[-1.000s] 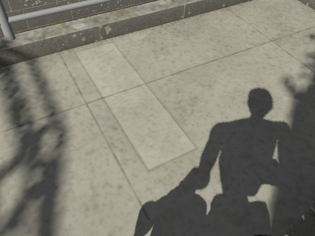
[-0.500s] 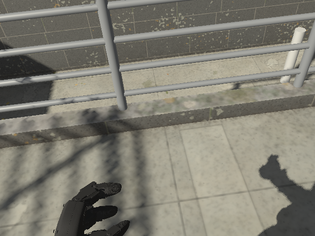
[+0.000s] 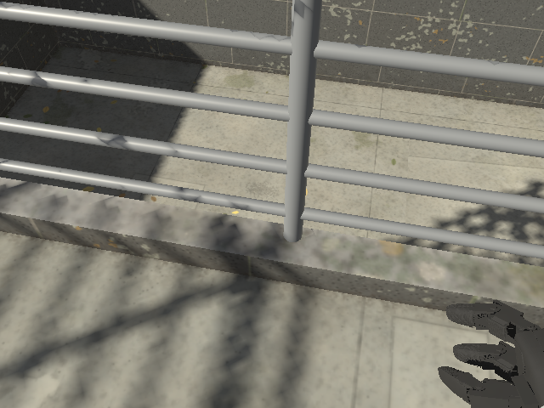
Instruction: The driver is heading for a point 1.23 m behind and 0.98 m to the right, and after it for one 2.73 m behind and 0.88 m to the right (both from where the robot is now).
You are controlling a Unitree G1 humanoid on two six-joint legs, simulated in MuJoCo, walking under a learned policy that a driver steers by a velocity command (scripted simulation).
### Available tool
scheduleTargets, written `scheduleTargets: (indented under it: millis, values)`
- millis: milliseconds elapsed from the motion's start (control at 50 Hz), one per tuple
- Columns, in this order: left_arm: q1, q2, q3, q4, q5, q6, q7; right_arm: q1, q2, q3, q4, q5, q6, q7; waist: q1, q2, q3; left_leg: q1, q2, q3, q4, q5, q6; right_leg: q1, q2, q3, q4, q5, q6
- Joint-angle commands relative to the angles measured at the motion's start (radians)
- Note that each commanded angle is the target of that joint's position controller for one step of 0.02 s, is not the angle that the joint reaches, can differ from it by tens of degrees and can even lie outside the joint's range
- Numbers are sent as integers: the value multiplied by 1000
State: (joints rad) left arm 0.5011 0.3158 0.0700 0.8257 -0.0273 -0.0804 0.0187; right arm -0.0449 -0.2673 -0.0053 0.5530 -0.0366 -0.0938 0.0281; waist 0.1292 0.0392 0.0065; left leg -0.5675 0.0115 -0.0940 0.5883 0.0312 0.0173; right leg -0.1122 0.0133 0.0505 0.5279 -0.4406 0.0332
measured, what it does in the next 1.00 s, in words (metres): walks ahead, turning right: right foot, then left foot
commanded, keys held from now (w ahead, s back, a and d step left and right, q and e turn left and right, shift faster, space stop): e+shift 1.00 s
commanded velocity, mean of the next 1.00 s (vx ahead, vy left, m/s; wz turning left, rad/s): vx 0.07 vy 0.00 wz -0.86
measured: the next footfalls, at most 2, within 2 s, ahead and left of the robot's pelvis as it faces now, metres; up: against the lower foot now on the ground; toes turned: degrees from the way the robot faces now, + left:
right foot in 0.40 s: +0.17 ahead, -0.19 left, +0.00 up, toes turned -23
left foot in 0.86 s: +0.29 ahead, -0.03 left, +0.00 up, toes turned -54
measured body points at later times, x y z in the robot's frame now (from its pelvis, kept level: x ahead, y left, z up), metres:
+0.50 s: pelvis +0.10 -0.06 +0.00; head +0.12 -0.10 +0.45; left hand +0.36 +0.14 -0.06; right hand +0.16 -0.38 -0.11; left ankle +0.13 +0.11 -0.65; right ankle +0.13 -0.17 -0.72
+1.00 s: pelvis +0.15 -0.04 +0.01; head +0.17 -0.05 +0.46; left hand +0.50 -0.03 -0.05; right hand +0.03 -0.35 -0.06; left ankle +0.27 +0.00 -0.72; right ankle +0.07 -0.13 -0.64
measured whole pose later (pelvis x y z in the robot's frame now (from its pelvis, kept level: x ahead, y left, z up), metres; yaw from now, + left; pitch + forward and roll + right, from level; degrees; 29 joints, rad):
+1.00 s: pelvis +0.15 -0.04 +0.01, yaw -53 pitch +2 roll +1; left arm 0.14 0.35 0.11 0.51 -0.03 0.08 0.00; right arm 0.12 -0.27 -0.07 0.68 -0.02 0.01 -0.05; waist -0.01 -0.06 0.01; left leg -0.32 -0.03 -0.01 0.51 -0.21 0.01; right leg -0.60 0.12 0.16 1.15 -0.38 0.04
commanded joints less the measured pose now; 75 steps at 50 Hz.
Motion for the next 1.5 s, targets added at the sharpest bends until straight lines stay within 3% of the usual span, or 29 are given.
scheduleTargets:
  millis: [20, 40, 80, 120, 180, 260, 360, 400, 420, 440, 460, 500, 560, 660, 840, 860, 880, 900, 940, 1000, 1120, 1260, 1280, 1300, 1320, 1340, 1380, 1420, 1500]
  values:
    - [-14, 35, 7, -129, -1, -10, -20, 506, -214, -67, 28, -89, 4, -29, -255, 275, -415, 913, 488, -332, 58, 1115, 185, -520, 114, -54, 703, -255, -20]
    - [10, 95, 17, -131, 3, 13, -5, 502, -188, -69, 16, -23, 21, -34, -256, 239, -519, 923, 494, -358, 58, 1192, 235, -568, 82, 8, 843, -285, -46]
    - [-117, 91, 0, -161, -20, 24, 3, 291, -139, -67, 19, 44, 27, -36, -191, 178, -318, 722, 369, -261, -72, 543, 254, -719, -38, 40, 851, -125, 23]
    - [-108, 81, 6, -148, 1, 75, 17, 179, -79, -54, 21, 31, 44, -48, -122, 83, -189, 461, 345, -176, -176, 392, 229, -610, -81, 31, 849, -78, 50]
    - [-179, 35, -7, -224, 35, 122, 33, 72, -115, -75, 25, 27, 39, -75, -63, 94, -112, 335, 380, -86, -294, 271, 195, -583, -135, 19, 687, 25, 62]
    - [-209, 29, 3, -223, 3, 139, 6, 31, -123, -91, 51, 35, 58, -75, -65, 101, -136, 285, 298, 146, -305, 88, 148, -392, -125, -30, 436, 273, 23]
    - [-261, 59, 35, -253, 12, 127, -51, 44, -160, -107, 109, 58, 84, -89, -50, 97, -119, 350, 317, 223, -237, -66, 83, -255, -100, -86, 205, 290, -40]
    - [-202, 84, 60, -210, 16, 122, -43, 70, -84, -89, 132, 83, 88, -91, -50, -19, -90, 344, 254, 278, -28, -88, 4, -163, -26, -123, 17, 326, -109]
    - [-124, 107, 39, -177, 79, 99, -34, 283, -97, -86, 160, 11, 112, -50, -103, -294, -2, 175, 157, 352, 300, -481, -60, -43, -151, 145, -125, 759, -131]
    - [-132, 238, 70, -199, 65, 98, -27, 327, -56, -70, 117, 4, 140, -47, -149, -445, -40, -100, 4, 236, 533, -767, -110, 73, -322, 457, -85, 1124, -273]
    - [-212, 307, 103, -271, 39, 76, -33, 92, -86, -73, 57, 12, 113, -64, -75, -363, -167, -180, -29, 50, 692, -697, -116, 74, -321, 550, -194, 609, -386]
    - [-313, 206, 72, -304, 36, 65, -13, 50, -111, -85, 72, 31, 88, -69, -112, -167, -123, -212, -3, -16, 668, -501, -53, 6, -251, 472, -210, 333, -293]
    - [-406, 121, 55, -346, 15, 101, 14, 113, -116, -96, 93, 30, 82, -74, -150, -197, -158, -76, -17, -5, 534, -367, -57, -114, -155, 357, -186, 299, -216]
    - [-364, 144, 79, -344, 9, 96, 43, 86, -64, -88, 99, 43, 66, -68, -128, -159, -155, -39, -66, -48, 285, -331, -70, -124, -142, 458, -190, 179, -214]
    - [-459, 122, 77, -415, -7, 152, 14, 154, -101, -99, 119, 60, 55, -39, -149, -181, -145, 229, -88, -46, -69, -284, -43, -184, -46, 561, -80, 333, -190]
    - [-448, 108, 72, -414, -19, 155, 8, 182, -118, -108, 132, 55, 62, -38, -158, -142, -143, 341, -55, -40, -188, -186, -28, -250, 11, 522, -28, 210, -153]
    - [-372, 55, 55, -401, -20, 157, 2, 202, -170, -121, 127, 34, 76, -45, -131, -10, -174, 500, 133, -169, -241, -217, 44, -392, 87, 409, 141, -101, -95]
    - [-370, 77, 63, -435, -33, 143, -4, 190, -236, -131, 116, -1, 84, -51, -106, 312, -131, 438, 322, -427, -316, -181, 200, -546, 195, 169, 407, -170, -33]
    - [-365, 199, 97, -400, -7, 136, -14, 56, -113, -95, 36, -1, 83, -73, -91, 162, -69, 338, 293, -308, -294, -191, 196, -561, 70, 152, 667, -18, 13]
    - [-323, 129, 67, -364, 2, 162, -19, 44, -100, -76, 13, 10, 95, -95, -101, 39, -30, 314, 220, -123, -255, -80, 181, -591, 24, 59, 799, 109, 26]
    - [-444, 54, 26, -398, 3, 137, -22, 191, -183, -119, 68, 4, 103, -97, -190, 101, -93, 482, 275, 13, -284, -77, 185, -551, -92, -48, 495, 89, 46]
    - [-255, 82, 59, -314, 15, 175, -26, 168, -164, -121, 95, 59, 94, -32, -98, 106, -129, 341, 294, 211, -53, -102, 50, -101, 9, -157, 0, 218, -85]
    - [-154, 195, 105, -288, 2, 155, -12, 210, -130, -118, 108, 29, 95, -38, -73, -64, -97, 121, 192, 305, 188, -290, -43, 85, -80, 46, -99, 439, -144]
    - [-158, 341, 125, -321, 10, 136, -2, 166, -70, -93, 25, -16, 92, -42, -120, -411, -79, -234, 48, 278, 507, -691, -128, 193, -326, 479, -92, 830, -305]
    - [-184, 304, 116, -349, 57, 101, -15, 57, -102, -99, -4, -8, 79, -57, -39, -311, -209, -267, 10, 51, 659, -692, -119, 130, -391, 578, -160, 736, -421]
    - [-208, 267, 99, -346, 61, 80, -16, 22, -139, -107, -8, 24, 74, -73, -54, -236, -167, -283, 15, 11, 708, -604, -96, 109, -334, 512, -177, 625, -378]
    - [-298, 174, 68, -344, 4, 72, -4, 95, -146, -112, 50, 26, 80, -98, -127, -133, -103, -261, 49, -25, 623, -429, -73, 33, -252, 414, -172, 439, -261]
    - [-378, 146, 52, -366, 18, 86, 11, 100, -141, -115, 48, 6, 81, -88, -157, -155, -109, -164, 16, -10, 578, -338, -83, -66, -185, 354, -168, 469, -242]
    - [-314, 165, 58, -339, 4, 103, 27, 74, -93, -99, 51, 30, 68, -66, -132, -138, -141, -128, -53, -21, 386, -299, -93, -12, -142, 386, -119, 528, -232]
